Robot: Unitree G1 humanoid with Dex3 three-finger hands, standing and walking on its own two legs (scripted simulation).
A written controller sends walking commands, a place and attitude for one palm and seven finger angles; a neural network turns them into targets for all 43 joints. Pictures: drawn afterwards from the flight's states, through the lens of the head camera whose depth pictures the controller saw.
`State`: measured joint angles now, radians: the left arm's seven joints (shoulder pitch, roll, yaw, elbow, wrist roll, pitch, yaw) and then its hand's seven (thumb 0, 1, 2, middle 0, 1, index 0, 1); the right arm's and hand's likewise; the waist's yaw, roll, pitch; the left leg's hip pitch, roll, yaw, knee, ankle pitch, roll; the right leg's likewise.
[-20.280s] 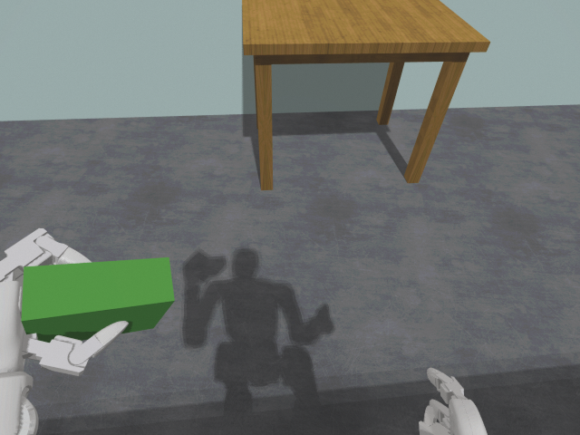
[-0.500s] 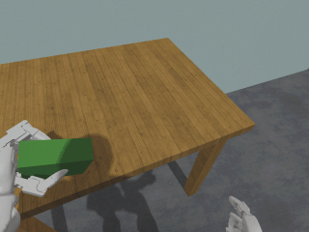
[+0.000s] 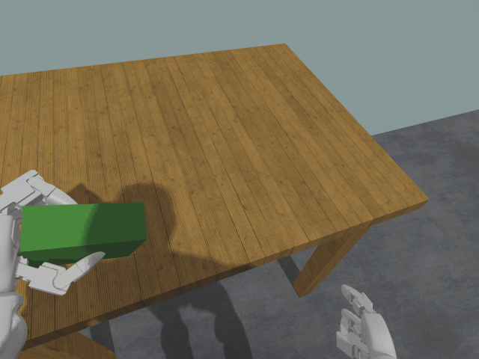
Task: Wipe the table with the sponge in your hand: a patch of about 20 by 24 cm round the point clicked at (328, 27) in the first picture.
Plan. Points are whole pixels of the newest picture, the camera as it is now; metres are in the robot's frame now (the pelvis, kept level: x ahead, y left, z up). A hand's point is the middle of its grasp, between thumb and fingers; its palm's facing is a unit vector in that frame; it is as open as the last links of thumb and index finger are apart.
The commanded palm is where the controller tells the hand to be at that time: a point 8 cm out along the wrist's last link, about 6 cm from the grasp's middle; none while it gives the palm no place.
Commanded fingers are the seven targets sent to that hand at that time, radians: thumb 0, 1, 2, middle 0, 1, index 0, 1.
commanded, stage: come to a stop and stand still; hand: left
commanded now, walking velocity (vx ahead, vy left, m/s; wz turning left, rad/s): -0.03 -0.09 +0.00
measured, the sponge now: (103, 234) +0.24 +0.22 +0.12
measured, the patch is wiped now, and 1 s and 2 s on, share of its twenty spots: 0.00 0.00 0.00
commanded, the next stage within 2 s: none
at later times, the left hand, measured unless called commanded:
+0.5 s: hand (104, 233) +0.21 +0.19 +0.18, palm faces +0.38 -0.81 -0.45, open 9.3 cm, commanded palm +0.14 +0.22 +0.18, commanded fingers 0.00 0.10 1.30 -1.20 -1.60 -1.20 -1.60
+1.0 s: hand (56, 340) +0.11 +0.20 +0.15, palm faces +0.53 -0.80 -0.29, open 9.3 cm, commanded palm +0.05 +0.21 +0.18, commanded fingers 0.00 0.10 1.30 -1.20 -1.60 -1.20 -1.60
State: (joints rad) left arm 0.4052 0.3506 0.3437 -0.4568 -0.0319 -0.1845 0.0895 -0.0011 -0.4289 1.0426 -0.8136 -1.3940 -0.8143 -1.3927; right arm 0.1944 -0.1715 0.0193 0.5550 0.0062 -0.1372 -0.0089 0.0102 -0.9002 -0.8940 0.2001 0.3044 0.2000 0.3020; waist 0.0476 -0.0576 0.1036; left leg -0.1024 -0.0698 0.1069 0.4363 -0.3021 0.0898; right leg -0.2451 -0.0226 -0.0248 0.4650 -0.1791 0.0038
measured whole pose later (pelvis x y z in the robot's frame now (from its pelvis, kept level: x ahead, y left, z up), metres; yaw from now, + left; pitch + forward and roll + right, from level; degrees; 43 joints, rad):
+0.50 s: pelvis -0.01 -0.06 +0.00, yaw +2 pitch +2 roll +1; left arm 0.43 0.43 0.40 -0.46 -0.08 -0.25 0.09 0.00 -0.43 1.04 -0.81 -1.40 -0.81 -1.40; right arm 0.25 -0.26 0.00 0.56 0.02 -0.15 0.06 0.01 -0.90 -0.89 0.20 0.30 0.20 0.30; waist 0.00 0.00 0.04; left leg -0.24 0.00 0.04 0.50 -0.30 0.01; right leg -0.32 0.06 -0.02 0.51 -0.22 -0.07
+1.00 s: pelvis -0.08 -0.08 -0.01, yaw +6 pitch -2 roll +1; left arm 0.37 0.39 0.30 -0.32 -0.10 -0.20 0.18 0.00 -0.43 1.04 -0.82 -1.39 -0.82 -1.39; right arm 0.23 -0.20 0.02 0.65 0.01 -0.18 0.04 0.01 -0.90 -0.89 0.20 0.30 0.20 0.30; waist 0.03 -0.05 0.01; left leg -0.31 -0.02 0.00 0.55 -0.28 0.01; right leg -0.35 0.02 -0.10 0.51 -0.18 -0.07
